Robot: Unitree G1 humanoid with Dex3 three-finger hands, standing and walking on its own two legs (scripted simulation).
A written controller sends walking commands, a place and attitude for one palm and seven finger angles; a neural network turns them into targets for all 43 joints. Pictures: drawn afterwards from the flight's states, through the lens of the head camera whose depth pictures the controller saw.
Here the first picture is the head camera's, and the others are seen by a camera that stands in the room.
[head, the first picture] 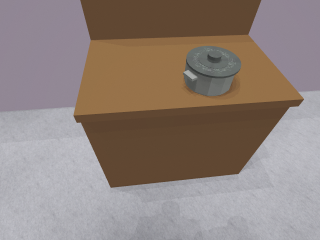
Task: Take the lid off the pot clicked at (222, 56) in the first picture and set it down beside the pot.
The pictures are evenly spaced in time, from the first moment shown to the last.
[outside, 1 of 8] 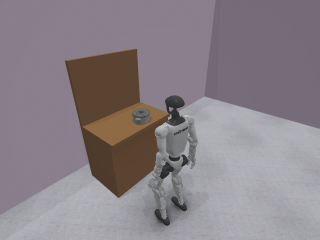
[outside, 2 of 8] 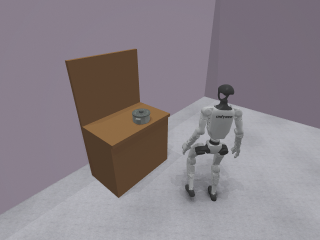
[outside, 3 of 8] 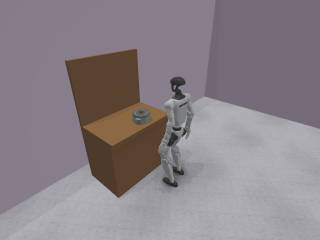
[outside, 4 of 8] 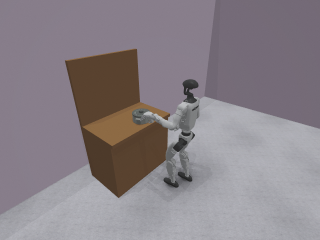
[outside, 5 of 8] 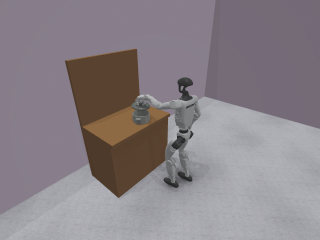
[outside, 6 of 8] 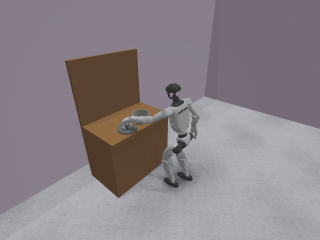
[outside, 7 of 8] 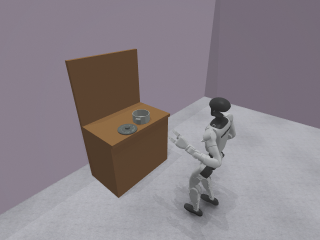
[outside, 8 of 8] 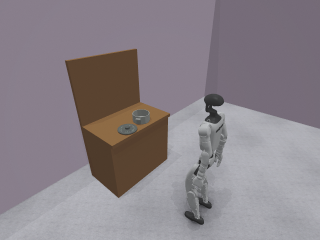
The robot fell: no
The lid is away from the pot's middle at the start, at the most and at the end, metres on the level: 0.00 0.24 0.24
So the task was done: yes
